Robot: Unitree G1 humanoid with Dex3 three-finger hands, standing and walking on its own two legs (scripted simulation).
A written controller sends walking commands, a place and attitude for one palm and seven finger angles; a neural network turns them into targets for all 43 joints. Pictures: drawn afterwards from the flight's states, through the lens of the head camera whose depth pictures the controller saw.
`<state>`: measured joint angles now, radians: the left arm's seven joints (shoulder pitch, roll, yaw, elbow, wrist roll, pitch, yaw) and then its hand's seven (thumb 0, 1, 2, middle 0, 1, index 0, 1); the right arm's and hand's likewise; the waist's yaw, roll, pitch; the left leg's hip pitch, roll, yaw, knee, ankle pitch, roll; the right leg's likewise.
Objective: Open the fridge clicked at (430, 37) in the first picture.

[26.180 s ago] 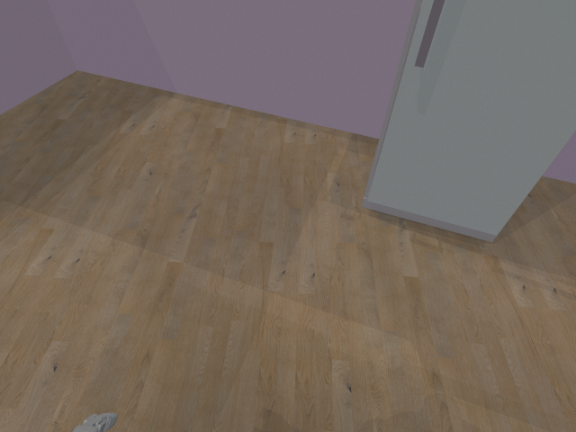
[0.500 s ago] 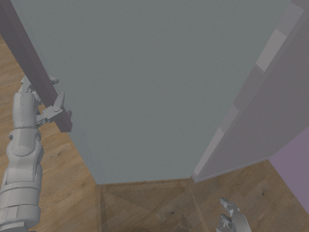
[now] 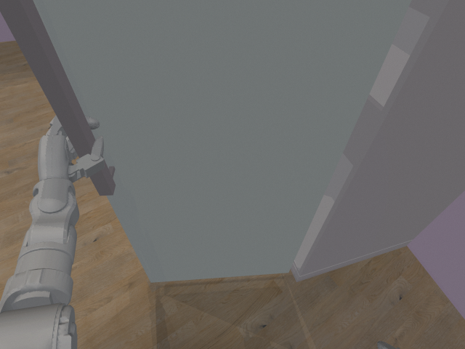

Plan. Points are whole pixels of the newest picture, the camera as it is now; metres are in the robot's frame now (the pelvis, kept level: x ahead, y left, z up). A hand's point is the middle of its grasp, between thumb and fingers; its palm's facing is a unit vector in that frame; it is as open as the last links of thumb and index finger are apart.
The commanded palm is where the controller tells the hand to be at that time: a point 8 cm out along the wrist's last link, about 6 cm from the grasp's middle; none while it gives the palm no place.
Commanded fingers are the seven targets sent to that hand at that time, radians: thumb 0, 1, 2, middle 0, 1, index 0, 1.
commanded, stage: loosen the grip on the handle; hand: left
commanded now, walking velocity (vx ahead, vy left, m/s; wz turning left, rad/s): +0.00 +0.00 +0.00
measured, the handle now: (66, 87) +0.45 +0.27 +0.23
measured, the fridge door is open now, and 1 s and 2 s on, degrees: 77 76 76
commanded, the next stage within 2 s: slip the hand off the handle in 0.64 s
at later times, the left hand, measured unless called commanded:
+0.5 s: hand (94, 159) +0.42 +0.25 +0.10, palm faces +0.31 -0.92 -0.22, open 12.9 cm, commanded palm +0.38 +0.30 +0.12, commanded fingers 0.00 -0.55 0.20 -0.28 -1.18 -0.28 -1.18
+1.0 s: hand (53, 164) +0.40 +0.32 +0.10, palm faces +0.37 -0.90 -0.22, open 14.6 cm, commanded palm +0.37 +0.35 +0.11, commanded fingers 0.00 -0.55 0.20 -0.25 -1.15 -0.25 -1.15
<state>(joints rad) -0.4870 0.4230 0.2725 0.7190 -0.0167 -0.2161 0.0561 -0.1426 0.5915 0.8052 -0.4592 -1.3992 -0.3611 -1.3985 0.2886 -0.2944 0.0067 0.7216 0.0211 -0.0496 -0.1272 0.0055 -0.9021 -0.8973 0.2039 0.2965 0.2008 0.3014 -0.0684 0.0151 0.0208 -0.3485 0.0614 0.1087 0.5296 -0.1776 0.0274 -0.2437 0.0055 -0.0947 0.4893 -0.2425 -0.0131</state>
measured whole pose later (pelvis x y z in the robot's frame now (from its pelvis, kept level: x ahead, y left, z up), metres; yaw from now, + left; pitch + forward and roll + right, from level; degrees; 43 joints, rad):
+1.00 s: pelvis +0.05 -0.01 -0.01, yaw +0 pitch +8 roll -1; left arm -0.38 0.52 0.48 0.63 -0.08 -0.21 -0.15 -0.01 -0.55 0.20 -0.27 -1.16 -0.27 -1.16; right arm 0.28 -0.26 0.00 0.66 0.03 -0.04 -0.09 0.00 -0.90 -0.90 0.21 0.30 0.20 0.30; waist 0.00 -0.01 -0.06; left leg -0.51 0.06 0.09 0.67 -0.30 0.01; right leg -0.40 0.00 -0.10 0.65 -0.38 -0.03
